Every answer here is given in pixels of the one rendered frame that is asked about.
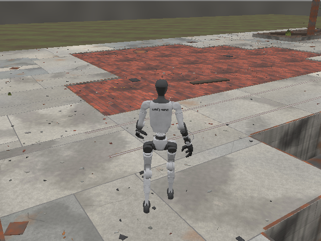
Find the robot left forearm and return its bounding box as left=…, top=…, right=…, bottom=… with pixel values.
left=135, top=120, right=143, bottom=134

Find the robot right forearm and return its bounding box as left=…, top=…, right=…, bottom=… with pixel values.
left=180, top=123, right=192, bottom=146

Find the robot left foot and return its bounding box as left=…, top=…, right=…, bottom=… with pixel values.
left=143, top=201, right=150, bottom=213

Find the left robot shin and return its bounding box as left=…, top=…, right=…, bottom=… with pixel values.
left=143, top=170, right=150, bottom=206

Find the left robot hand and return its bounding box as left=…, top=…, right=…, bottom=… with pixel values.
left=135, top=130, right=147, bottom=139

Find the right robot hand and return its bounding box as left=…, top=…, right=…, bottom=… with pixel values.
left=182, top=144, right=193, bottom=158

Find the right robot upper arm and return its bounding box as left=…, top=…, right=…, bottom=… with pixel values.
left=172, top=101, right=185, bottom=130

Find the left robot upper arm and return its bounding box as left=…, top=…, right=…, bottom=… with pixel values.
left=137, top=100, right=151, bottom=127

